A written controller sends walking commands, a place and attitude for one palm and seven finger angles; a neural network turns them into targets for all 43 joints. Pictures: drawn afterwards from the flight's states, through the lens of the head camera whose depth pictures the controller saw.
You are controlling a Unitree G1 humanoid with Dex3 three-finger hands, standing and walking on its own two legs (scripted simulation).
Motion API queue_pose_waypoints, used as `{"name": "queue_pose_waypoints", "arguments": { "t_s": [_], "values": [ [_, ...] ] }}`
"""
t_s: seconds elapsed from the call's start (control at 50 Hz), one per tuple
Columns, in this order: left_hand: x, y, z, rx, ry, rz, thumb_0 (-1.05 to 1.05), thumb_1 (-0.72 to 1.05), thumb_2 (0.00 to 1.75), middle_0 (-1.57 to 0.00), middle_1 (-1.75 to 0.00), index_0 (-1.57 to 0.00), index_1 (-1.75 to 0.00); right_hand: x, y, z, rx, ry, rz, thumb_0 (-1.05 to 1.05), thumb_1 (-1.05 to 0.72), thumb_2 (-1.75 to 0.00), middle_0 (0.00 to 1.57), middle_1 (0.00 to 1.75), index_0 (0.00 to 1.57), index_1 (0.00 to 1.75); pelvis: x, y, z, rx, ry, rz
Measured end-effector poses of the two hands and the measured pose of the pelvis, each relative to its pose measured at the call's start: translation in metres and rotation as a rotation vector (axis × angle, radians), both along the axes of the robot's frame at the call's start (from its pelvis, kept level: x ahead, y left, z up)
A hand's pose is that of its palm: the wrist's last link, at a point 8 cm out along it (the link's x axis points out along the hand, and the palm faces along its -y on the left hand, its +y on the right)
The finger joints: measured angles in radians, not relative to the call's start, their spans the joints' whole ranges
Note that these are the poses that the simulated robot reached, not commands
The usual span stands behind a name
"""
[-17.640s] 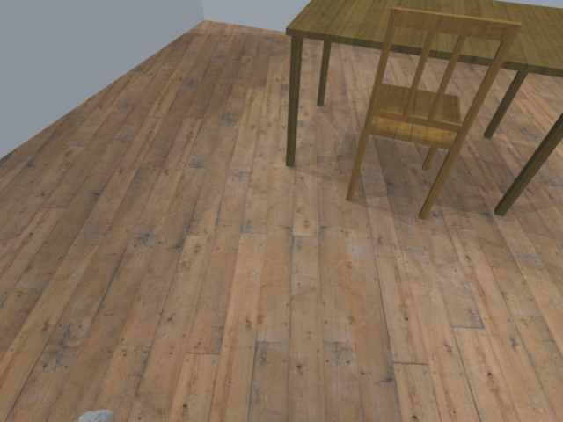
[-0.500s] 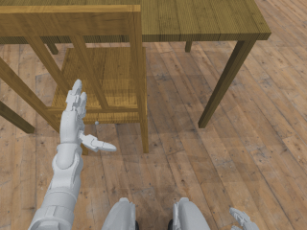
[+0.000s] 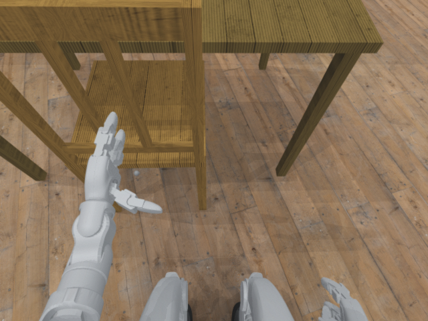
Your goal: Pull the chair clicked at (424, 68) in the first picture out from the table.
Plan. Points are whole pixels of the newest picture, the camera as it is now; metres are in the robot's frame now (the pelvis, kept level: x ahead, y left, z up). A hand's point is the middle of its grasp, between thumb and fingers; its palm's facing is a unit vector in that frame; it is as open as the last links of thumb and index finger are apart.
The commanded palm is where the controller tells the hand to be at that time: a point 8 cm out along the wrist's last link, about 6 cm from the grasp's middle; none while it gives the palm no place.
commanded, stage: aim the fingers beside a spindle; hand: left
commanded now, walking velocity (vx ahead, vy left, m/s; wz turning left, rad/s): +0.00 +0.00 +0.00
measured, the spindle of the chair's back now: (84, 104) +0.53 +0.27 +0.03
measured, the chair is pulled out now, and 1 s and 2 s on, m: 0.00 0.00 0.00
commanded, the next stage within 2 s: push the fingers through the gap in 0.28 s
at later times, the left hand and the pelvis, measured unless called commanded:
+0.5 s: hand (138, 166) +0.39 +0.15 +0.02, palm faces +0.02 -1.00 -0.03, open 17.0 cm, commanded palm +0.37 +0.20 +0.02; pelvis +0.00 +0.01 +0.00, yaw +0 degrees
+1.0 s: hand (137, 143) +0.44 +0.15 +0.02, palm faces +0.05 -1.00 -0.04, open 16.7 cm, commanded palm +0.42 +0.20 +0.02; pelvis -0.01 +0.00 -0.01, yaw +0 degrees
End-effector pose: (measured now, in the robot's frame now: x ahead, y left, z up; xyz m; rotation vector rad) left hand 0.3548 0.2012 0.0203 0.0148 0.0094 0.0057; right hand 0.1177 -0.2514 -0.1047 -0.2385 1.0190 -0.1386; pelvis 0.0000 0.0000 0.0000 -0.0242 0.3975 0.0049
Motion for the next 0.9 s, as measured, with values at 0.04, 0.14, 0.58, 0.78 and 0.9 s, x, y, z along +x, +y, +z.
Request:
{"name": "queue_pose_waypoints", "arguments": {
  "t_s": [0.04,0.14,0.58,0.78,0.9],
  "values": [
    [-0.001,-0.003,0.003,0.003,-0.016,-0.009,-0.02,-0.5,0.3,-0.06,-0.08,-0.06,-0.08,-0.001,0.002,0.0,0.001,0.004,0.001,0.01,-0.91,-0.9,0.2,0.3,0.21,0.3,0.0,0.001,0.0,0.0,-0.003,0.0],
    [0.005,-0.002,0.004,0.017,-0.023,0.009,-0.02,-0.5,0.29,-0.06,-0.08,-0.06,-0.08,-0.003,0.006,-0.002,0.003,0.008,0.002,0.01,-0.9,-0.9,0.21,0.3,0.21,0.3,-0.001,0.004,-0.001,-0.001,-0.004,0.0],
    [0.026,-0.005,0.002,0.027,-0.029,0.008,-0.02,-0.5,0.29,-0.06,-0.08,-0.06,-0.08,-0.009,0.008,-0.005,-0.012,0.039,-0.002,0.01,-0.9,-0.9,0.21,0.3,0.21,0.3,-0.002,0.009,-0.004,-0.009,0.011,0.003],
    [0.037,-0.006,0.002,0.033,-0.02,0.027,-0.02,-0.5,0.3,-0.06,-0.08,-0.1,-0.11,-0.025,0.004,-0.008,-0.003,0.098,-0.024,0.01,-0.9,-0.9,0.21,0.3,0.21,0.3,-0.001,0.005,-0.002,-0.002,0.017,-0.001],
    [0.043,0.003,-0.001,0.036,-0.021,0.042,-0.02,-0.5,0.3,-0.06,-0.08,-0.15,-0.14,-0.036,-0.001,-0.011,-0.021,0.126,-0.023,0.01,-0.9,-0.9,0.21,0.3,0.21,0.3,-0.006,0.001,-0.005,-0.007,0.019,0.008]
  ]
}}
